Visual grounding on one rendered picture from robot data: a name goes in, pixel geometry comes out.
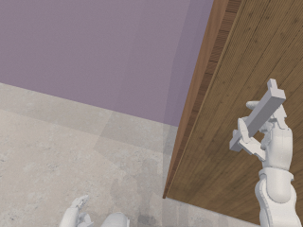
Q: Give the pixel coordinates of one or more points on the wardrobe door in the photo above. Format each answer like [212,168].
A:
[265,42]

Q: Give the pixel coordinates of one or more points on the robot right forearm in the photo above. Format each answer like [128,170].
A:
[277,198]

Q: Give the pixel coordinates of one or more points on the left robot hand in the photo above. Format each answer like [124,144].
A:
[72,216]

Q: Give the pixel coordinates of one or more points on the left robot thigh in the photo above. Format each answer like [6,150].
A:
[116,220]

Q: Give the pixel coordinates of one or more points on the right robot hand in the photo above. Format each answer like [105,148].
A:
[278,139]

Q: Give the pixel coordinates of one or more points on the handle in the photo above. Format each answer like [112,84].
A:
[269,103]

